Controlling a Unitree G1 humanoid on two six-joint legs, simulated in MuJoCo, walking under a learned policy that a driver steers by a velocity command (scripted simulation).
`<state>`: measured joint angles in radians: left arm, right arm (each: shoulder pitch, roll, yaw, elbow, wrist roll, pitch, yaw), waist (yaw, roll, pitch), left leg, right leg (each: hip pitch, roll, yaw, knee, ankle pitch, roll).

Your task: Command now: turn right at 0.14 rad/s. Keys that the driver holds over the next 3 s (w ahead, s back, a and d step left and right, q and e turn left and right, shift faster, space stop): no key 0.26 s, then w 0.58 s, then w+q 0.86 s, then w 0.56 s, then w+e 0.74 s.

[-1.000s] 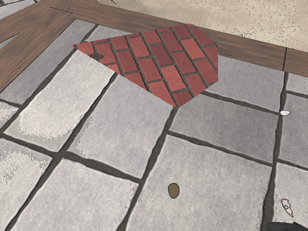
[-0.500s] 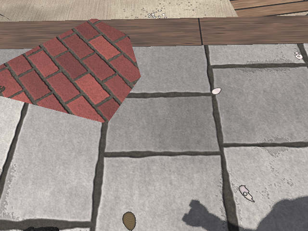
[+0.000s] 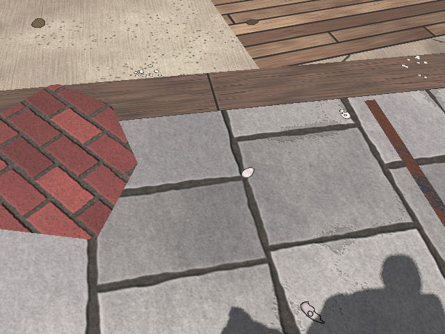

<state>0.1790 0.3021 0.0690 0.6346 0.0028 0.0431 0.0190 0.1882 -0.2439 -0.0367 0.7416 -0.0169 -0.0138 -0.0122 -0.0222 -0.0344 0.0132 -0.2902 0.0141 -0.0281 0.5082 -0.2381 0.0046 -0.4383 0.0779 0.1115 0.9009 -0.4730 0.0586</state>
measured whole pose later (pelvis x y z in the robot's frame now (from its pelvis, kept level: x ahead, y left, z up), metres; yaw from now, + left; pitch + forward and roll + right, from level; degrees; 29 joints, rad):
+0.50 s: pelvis +0.03 +0.00 -0.01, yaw -1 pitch -1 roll +0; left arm 0.33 0.25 0.04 0.76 -0.01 0.00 0.02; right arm 0.26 -0.27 -0.06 0.83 0.02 -0.08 0.02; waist 0.00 -0.03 -0.01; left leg -0.26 -0.02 0.04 0.60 -0.33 0.06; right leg -0.20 -0.01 0.08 0.62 -0.41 0.00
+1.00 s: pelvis +0.25 -0.05 -0.02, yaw +2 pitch +2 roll +0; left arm 0.02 0.25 0.04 0.65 0.00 -0.09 -0.03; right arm 0.45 -0.28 -0.04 0.90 0.03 -0.05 -0.01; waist -0.08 0.02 0.05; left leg -0.13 0.02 -0.08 0.88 -0.49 0.01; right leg -0.48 0.00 -0.05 0.59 -0.15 -0.05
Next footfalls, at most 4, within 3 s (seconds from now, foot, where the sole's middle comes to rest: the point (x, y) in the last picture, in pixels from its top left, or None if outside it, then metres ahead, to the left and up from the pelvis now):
0.12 right None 0.02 -0.15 -0.78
0.94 right None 0.39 -0.16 -0.78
1.48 left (173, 285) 0.65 0.13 -0.78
1.98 right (196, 194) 1.00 0.06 -0.78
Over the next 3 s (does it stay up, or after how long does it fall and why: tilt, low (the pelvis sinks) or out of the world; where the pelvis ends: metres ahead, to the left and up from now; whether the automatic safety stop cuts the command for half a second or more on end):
stays up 1.32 0.33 -0.02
